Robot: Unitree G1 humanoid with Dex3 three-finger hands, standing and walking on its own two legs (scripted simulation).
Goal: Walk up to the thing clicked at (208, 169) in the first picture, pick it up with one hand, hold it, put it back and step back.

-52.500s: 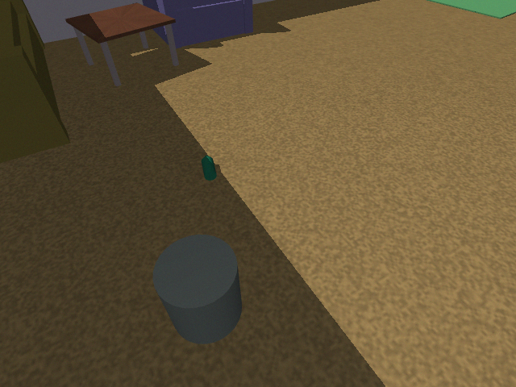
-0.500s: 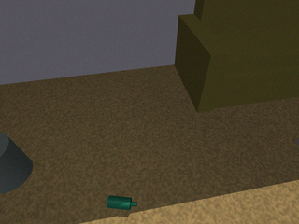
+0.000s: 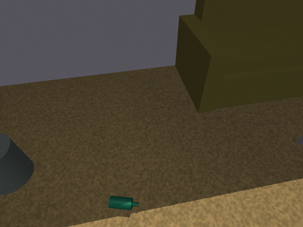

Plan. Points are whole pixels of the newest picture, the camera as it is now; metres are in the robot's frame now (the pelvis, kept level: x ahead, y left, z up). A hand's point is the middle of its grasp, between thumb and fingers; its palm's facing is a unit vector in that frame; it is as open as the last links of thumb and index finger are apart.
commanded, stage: stand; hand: left
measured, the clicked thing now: (124, 203) +0.45 +0.22 -0.75
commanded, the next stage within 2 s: none
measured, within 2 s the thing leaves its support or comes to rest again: neither
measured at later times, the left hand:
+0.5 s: hand out of the picture +0.07 +0.26 -0.16, palm faces -0.03 -0.94 -0.34, open 7.4 cm
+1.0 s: hand out of the picture +0.08 +0.26 -0.16, palm faces -0.03 -0.94 -0.34, open 7.4 cm
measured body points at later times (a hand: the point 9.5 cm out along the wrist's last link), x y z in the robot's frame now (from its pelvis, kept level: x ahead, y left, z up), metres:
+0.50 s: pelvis +0.00 +0.01 +0.00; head +0.01 +0.01 +0.45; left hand +0.07 +0.31 -0.13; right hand +0.06 -0.30 -0.13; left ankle -0.01 +0.14 -0.75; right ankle +0.03 -0.12 -0.75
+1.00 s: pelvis +0.01 +0.00 +0.00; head +0.02 +0.00 +0.45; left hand +0.08 +0.30 -0.13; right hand +0.08 -0.30 -0.13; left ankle -0.01 +0.14 -0.75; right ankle +0.03 -0.12 -0.75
